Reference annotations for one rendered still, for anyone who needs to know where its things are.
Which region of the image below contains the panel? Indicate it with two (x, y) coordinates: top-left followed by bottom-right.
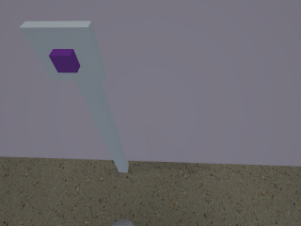
(19, 21), (129, 173)

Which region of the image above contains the button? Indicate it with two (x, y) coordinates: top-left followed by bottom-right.
(49, 49), (80, 73)

